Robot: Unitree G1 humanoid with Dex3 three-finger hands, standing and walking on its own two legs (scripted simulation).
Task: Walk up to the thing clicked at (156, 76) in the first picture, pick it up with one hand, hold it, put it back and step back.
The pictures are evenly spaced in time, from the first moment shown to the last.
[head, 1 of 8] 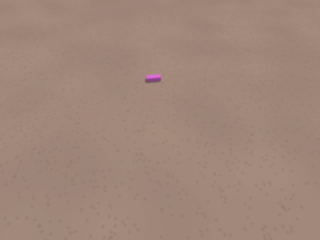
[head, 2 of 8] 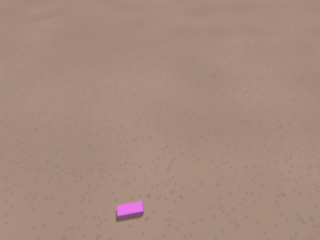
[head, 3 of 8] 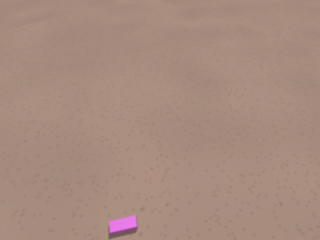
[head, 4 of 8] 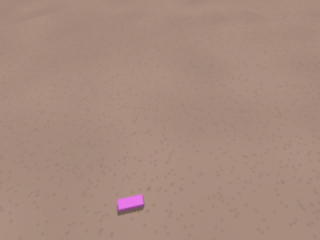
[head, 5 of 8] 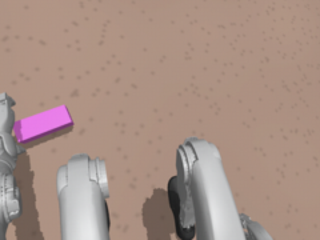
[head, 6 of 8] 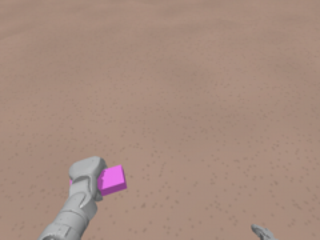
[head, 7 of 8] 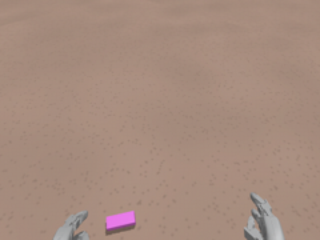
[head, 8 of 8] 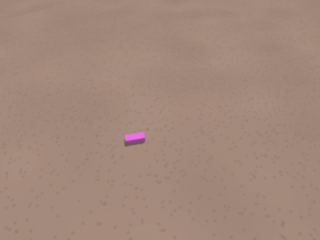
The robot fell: no
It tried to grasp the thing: yes
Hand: left
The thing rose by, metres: 0.69
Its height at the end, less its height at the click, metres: +0.00
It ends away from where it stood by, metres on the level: 0.01
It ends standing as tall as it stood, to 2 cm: yes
